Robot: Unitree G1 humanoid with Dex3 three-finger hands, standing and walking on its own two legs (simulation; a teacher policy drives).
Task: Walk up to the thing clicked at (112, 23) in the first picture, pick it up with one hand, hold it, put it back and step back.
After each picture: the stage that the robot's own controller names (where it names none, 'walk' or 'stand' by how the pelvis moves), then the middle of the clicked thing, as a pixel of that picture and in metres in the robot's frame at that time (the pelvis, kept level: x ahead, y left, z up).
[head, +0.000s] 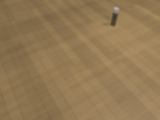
stand; (114, 17) +1.84 -0.50 -0.66
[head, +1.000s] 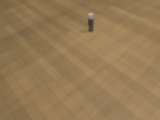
walk; (90, 22) +1.76 -0.05 -0.63
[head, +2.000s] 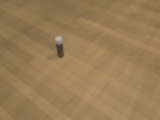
walk; (59, 47) +1.19 +0.24 -0.64
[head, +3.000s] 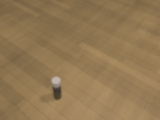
walk; (56, 89) +0.72 +0.18 -0.63
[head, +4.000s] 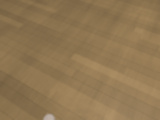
walk; out of the picture +0.40 +0.21 -0.63
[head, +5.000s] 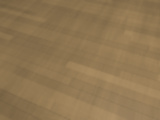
stand; out of the picture +0.34 +0.21 -0.65
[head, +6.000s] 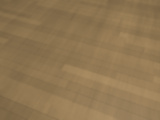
stand; out of the picture +0.32 +0.21 -0.65
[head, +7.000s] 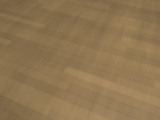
stand; out of the picture +0.33 +0.21 -0.66
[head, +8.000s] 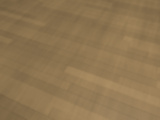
stand; out of the picture +0.32 +0.20 -0.66
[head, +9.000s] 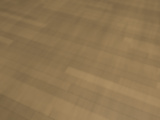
go down; out of the picture +0.33 +0.20 -0.66
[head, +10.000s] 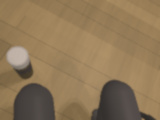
go down; (22, 65) +0.43 +0.21 -0.25
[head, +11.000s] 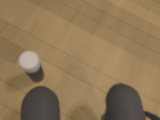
approach; (33, 69) +0.42 +0.20 -0.25
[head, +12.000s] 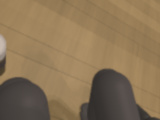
close in; out of the picture +0.40 +0.23 -0.16
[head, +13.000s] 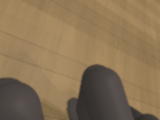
close; out of the picture +0.40 +0.24 -0.16
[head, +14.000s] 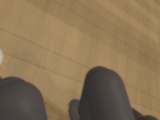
lift; out of the picture +0.37 +0.23 -0.16
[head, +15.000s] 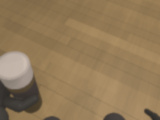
lift; (24, 88) +0.32 +0.17 +0.03
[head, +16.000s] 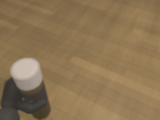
hold; (34, 93) +0.31 +0.16 +0.04
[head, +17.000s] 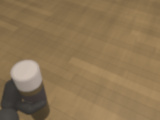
hold; (34, 94) +0.31 +0.16 +0.03
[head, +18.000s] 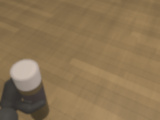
crouch; (33, 94) +0.31 +0.16 +0.03
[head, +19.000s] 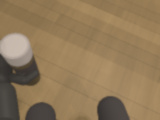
crouch; (24, 65) +0.41 +0.17 -0.04
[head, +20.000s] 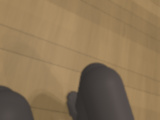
lower; out of the picture +0.44 +0.26 -0.17
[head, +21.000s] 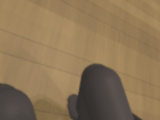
lower; out of the picture +0.41 +0.24 -0.16
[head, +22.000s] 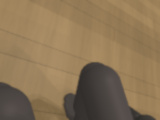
lower; out of the picture +0.42 +0.25 -0.16
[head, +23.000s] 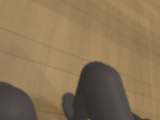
lower; out of the picture +0.44 +0.23 -0.16
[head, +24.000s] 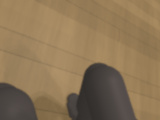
loosen; out of the picture +0.42 +0.23 -0.16
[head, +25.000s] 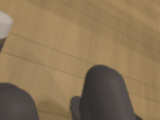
withdraw; out of the picture +0.45 +0.20 -0.17
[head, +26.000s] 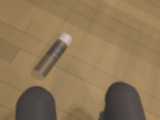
walk; (53, 54) +0.54 +0.10 -0.34
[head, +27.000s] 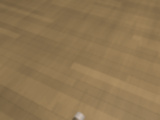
stand; out of the picture +0.44 +0.07 -0.68
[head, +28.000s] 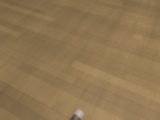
stand; out of the picture +0.46 +0.08 -0.69
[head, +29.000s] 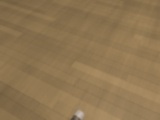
stand; out of the picture +0.45 +0.08 -0.69
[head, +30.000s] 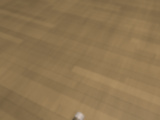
stand; out of the picture +0.47 +0.10 -0.74
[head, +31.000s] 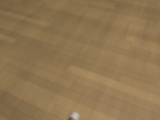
stand; out of the picture +0.46 +0.12 -0.74
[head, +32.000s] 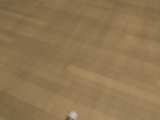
walk; out of the picture +0.46 +0.13 -0.74
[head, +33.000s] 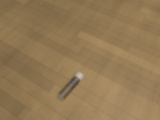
walk; (71, 85) +0.63 +0.08 -0.71
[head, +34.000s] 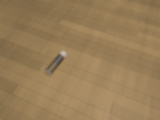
walk; (56, 62) +0.91 +0.21 -0.72
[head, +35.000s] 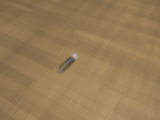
stand; (68, 62) +1.11 +0.14 -0.73
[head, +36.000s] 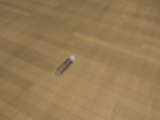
stand; (66, 64) +1.12 +0.14 -0.75
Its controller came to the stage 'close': yes
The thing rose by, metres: 0.67
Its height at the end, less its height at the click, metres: -0.09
